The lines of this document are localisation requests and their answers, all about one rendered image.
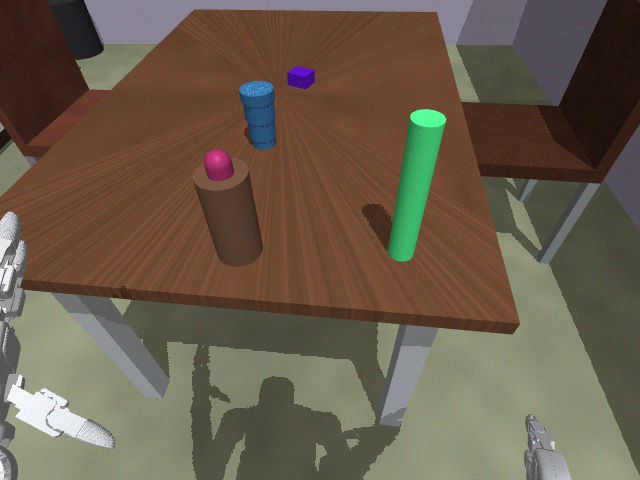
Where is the chair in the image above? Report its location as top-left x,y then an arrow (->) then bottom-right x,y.
461,0 -> 640,264
0,0 -> 110,167

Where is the table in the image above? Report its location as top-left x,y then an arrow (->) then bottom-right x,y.
0,9 -> 520,427

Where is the right robot hand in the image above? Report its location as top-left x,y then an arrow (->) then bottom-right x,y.
524,414 -> 572,480

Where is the left robot hand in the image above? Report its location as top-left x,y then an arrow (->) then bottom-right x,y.
0,211 -> 115,449

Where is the left robot arm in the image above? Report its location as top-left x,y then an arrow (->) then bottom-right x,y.
0,421 -> 18,480

